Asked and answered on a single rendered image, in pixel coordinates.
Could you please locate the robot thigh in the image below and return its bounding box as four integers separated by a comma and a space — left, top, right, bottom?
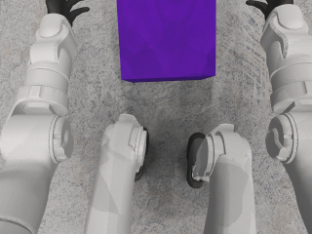
200, 131, 256, 234
83, 121, 147, 234

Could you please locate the left robot forearm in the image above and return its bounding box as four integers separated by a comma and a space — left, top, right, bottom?
0, 13, 78, 160

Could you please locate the left robot upper arm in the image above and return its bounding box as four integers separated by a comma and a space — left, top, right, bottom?
0, 114, 74, 234

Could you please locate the right robot forearm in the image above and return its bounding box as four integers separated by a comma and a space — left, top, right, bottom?
259, 4, 312, 115

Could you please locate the robot right hand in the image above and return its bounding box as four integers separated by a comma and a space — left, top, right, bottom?
246, 0, 293, 21

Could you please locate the carton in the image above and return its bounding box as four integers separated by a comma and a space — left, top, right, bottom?
116, 0, 216, 83

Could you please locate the robot left thigh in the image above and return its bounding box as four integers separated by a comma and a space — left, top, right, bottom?
83, 121, 147, 234

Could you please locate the robot right thigh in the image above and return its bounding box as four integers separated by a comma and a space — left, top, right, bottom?
200, 131, 256, 234

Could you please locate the robot left hand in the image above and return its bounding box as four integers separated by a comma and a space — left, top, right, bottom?
45, 0, 90, 27

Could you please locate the right robot upper arm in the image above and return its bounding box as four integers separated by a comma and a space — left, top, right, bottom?
265, 112, 312, 234

